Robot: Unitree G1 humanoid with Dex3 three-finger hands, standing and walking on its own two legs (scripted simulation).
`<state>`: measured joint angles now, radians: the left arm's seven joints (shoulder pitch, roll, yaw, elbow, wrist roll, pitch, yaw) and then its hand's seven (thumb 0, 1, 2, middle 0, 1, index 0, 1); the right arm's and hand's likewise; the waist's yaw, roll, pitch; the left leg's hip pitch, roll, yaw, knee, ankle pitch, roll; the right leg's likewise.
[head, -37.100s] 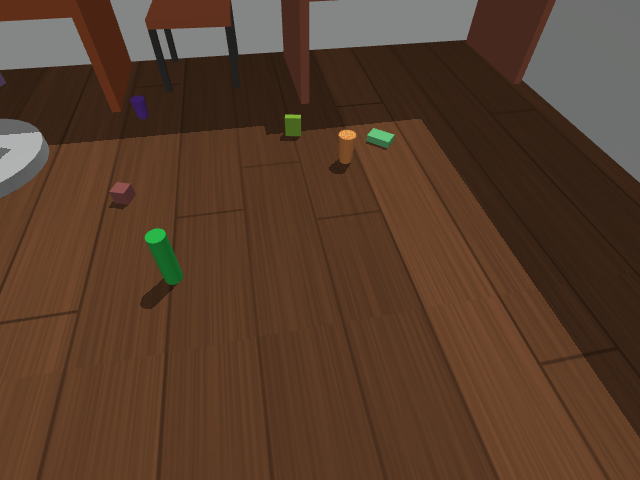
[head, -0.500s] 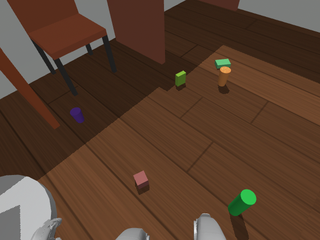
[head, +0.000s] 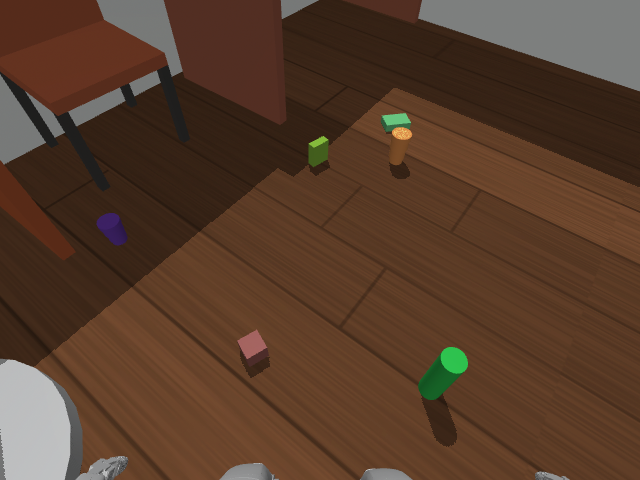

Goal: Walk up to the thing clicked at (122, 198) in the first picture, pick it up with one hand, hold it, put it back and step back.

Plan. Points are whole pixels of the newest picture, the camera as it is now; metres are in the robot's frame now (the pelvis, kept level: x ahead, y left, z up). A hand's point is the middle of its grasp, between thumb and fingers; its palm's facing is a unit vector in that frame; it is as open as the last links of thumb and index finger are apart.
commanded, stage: walk up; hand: left
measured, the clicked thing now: (253, 348) +0.54 +0.20 -0.72
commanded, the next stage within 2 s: stand in 0.46 s
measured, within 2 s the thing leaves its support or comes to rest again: neither
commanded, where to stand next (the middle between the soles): +0.14 -0.01 m, yaw -2 degrees
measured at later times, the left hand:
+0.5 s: hand out of the picture +0.09 +0.26 -0.12, palm faces -0.04 -0.93 -0.35, open 7.3 cm
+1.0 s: hand out of the picture +0.09 +0.25 -0.13, palm faces -0.02 -0.94 -0.33, open 7.3 cm
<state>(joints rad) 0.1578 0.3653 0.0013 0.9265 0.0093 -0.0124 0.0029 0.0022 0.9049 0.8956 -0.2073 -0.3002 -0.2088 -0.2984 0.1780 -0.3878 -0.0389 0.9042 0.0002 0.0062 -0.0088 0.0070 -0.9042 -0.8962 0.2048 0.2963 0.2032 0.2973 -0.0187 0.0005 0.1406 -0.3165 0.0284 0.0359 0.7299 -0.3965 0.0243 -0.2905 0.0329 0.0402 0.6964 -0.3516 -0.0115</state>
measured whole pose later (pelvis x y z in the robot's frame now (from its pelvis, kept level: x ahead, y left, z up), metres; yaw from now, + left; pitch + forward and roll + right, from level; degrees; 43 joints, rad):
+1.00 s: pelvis +0.01 +0.00 +0.03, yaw +0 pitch -3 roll +0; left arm 0.09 0.35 -0.01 1.15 0.00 -0.01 -0.01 0.00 0.91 0.90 -0.21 -0.30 -0.21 -0.30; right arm 0.06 -0.34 -0.01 1.15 0.00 -0.01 0.01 0.01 -0.90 -0.90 0.20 0.30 0.20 0.30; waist -0.01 0.00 0.05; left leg -0.12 0.01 0.04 0.31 -0.14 0.00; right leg -0.11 0.01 0.04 0.32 -0.16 0.01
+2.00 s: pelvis +0.02 +0.00 +0.03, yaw +2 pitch -2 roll +0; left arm 0.11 0.35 -0.01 1.14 0.00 -0.01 -0.01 0.00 0.91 0.90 -0.21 -0.30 -0.21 -0.30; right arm 0.09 -0.35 0.00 1.15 0.00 -0.01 0.01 0.01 -0.90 -0.90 0.20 0.30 0.20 0.30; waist -0.01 0.00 0.04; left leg -0.12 0.00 0.02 0.31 -0.15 0.00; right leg -0.09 0.00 0.02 0.29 -0.17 0.01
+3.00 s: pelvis +0.03 +0.00 +0.03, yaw +3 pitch -2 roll +0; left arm 0.12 0.35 -0.01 1.13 0.01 -0.01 0.00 0.00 0.91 0.90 -0.21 -0.30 -0.21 -0.30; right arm 0.10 -0.35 0.00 1.14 -0.01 -0.01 0.00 0.01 -0.90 -0.90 0.20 0.30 0.20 0.30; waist -0.01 0.00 0.04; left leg -0.11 -0.01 0.01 0.30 -0.16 0.01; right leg -0.08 -0.01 0.01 0.29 -0.18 0.01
